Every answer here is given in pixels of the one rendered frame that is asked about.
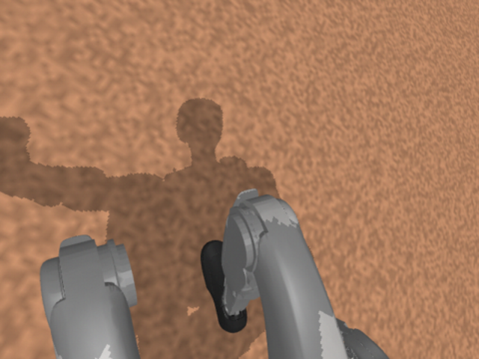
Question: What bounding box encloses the right robot foot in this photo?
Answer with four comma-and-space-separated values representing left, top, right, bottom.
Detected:
201, 240, 247, 333

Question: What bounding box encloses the right robot hand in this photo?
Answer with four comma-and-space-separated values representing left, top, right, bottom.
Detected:
336, 318, 389, 359

